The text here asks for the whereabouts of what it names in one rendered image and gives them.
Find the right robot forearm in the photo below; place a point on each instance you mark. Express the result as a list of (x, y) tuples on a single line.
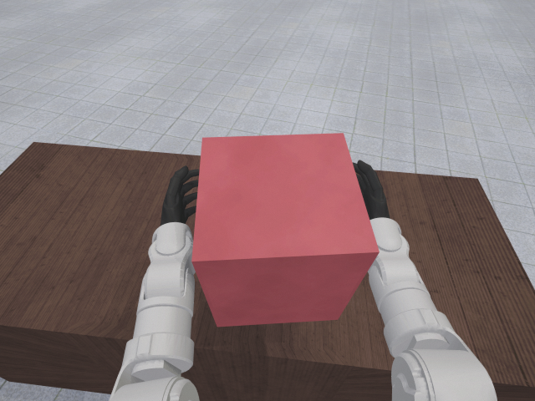
[(410, 316)]

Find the left robot upper arm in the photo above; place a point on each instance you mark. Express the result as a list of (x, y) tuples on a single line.
[(163, 389)]

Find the left robot hand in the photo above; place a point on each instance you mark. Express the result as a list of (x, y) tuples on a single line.
[(174, 205)]

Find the carton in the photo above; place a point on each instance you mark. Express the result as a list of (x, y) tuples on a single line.
[(282, 233)]

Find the left robot forearm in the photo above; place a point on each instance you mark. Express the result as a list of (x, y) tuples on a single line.
[(161, 346)]

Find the right robot upper arm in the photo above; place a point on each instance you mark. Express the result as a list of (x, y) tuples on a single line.
[(439, 375)]

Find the right robot hand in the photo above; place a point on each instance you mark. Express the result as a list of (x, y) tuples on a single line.
[(372, 191)]

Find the pedestal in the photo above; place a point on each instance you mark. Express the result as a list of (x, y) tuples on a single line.
[(76, 225)]

